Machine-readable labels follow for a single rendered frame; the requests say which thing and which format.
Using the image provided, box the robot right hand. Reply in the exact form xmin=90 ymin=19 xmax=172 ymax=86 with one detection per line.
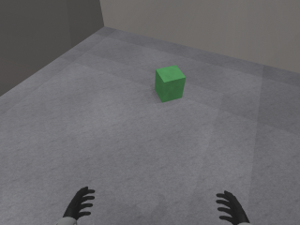
xmin=216 ymin=190 xmax=250 ymax=225

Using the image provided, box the robot left hand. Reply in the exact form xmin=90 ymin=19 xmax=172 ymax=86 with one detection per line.
xmin=63 ymin=187 xmax=95 ymax=220

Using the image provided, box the carton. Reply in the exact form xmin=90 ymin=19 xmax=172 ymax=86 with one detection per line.
xmin=155 ymin=65 xmax=186 ymax=103

